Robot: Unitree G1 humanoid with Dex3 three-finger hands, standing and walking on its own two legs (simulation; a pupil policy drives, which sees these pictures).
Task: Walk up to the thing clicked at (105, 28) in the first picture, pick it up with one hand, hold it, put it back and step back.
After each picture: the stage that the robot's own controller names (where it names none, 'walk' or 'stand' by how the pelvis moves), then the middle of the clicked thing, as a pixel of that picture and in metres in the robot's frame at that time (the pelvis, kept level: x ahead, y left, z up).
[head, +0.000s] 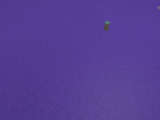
stand; (106, 26) +1.82 -0.31 -0.72
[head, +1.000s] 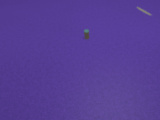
walk; (86, 34) +1.70 +0.09 -0.69
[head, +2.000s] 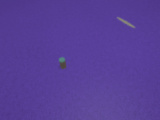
walk; (62, 63) +1.11 +0.31 -0.71
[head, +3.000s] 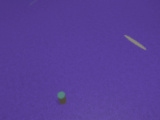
walk; (62, 98) +0.70 +0.26 -0.71
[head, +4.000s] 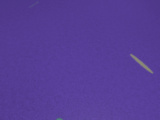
stand; out of the picture +0.47 +0.17 -0.70
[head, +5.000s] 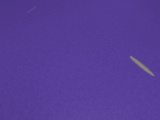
stand; out of the picture +0.41 +0.18 -0.72
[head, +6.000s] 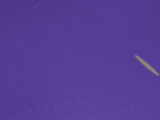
stand; out of the picture +0.40 +0.18 -0.72
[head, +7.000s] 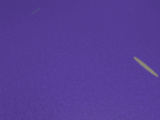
stand; out of the picture +0.41 +0.19 -0.73
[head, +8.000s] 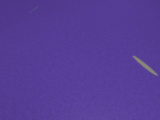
stand; out of the picture +0.39 +0.19 -0.73
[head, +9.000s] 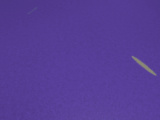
go down; out of the picture +0.39 +0.20 -0.73
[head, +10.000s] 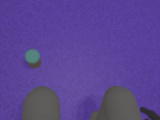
go down; (33, 59) +0.47 +0.21 -0.36
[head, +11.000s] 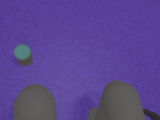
approach; (24, 55) +0.47 +0.23 -0.31
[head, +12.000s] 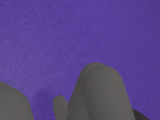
close in; out of the picture +0.46 +0.28 -0.23
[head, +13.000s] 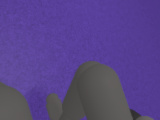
close; out of the picture +0.45 +0.28 -0.23
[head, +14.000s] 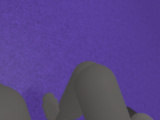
lift; out of the picture +0.42 +0.25 -0.23
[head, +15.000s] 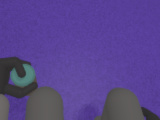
lift; (25, 81) +0.33 +0.22 -0.09
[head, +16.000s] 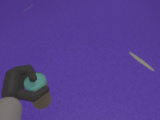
hold; (39, 91) +0.33 +0.16 +0.04
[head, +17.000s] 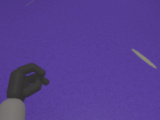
go down; out of the picture +0.14 -0.03 -0.69
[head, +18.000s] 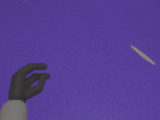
stand; out of the picture +0.12 -0.04 -0.71
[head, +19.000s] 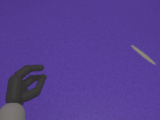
stand; out of the picture +0.13 -0.04 -0.70
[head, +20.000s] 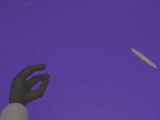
hold; out of the picture +0.12 -0.04 -0.71
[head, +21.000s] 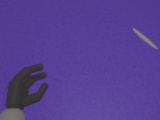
stand; out of the picture +0.15 -0.04 -0.65
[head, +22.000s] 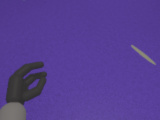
stand; out of the picture +0.13 -0.03 -0.70
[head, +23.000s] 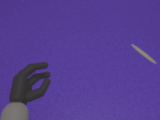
stand; out of the picture +0.13 -0.03 -0.69
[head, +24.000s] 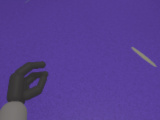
stand; out of the picture +0.14 -0.03 -0.70
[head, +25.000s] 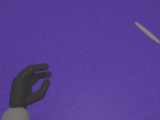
stand; out of the picture +0.16 -0.02 -0.62
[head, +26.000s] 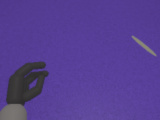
stand; out of the picture +0.15 -0.03 -0.68
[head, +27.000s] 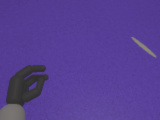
stand; out of the picture +0.14 -0.03 -0.68
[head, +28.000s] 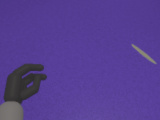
close; out of the picture +0.14 -0.03 -0.70
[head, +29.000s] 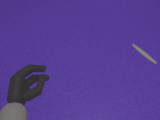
close; out of the picture +0.13 -0.04 -0.70
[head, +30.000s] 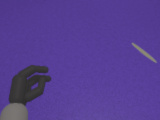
close; out of the picture +0.13 -0.04 -0.69
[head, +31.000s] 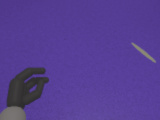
close; out of the picture +0.13 -0.04 -0.70
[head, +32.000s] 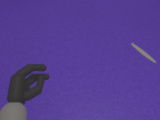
close; out of the picture +0.12 -0.04 -0.69
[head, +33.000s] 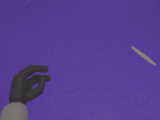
close; out of the picture +0.13 -0.04 -0.70
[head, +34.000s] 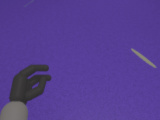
close; out of the picture +0.11 -0.05 -0.70
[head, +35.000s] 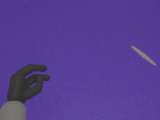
close; out of the picture +0.12 -0.05 -0.70
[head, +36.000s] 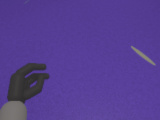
close; out of the picture +0.13 -0.05 -0.70
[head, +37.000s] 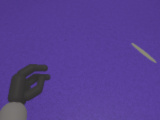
close; out of the picture +0.12 -0.06 -0.70
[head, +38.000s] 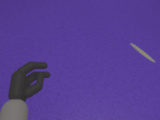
close; out of the picture +0.12 -0.05 -0.70
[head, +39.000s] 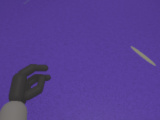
close; out of the picture +0.12 -0.06 -0.70
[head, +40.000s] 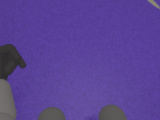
crouch; out of the picture +0.17 -0.05 -0.50
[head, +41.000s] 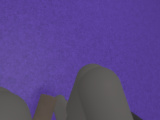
lower; (44, 111) +0.22 -0.02 -0.26
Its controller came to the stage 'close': yes
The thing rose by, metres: 0.71
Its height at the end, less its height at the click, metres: -0.02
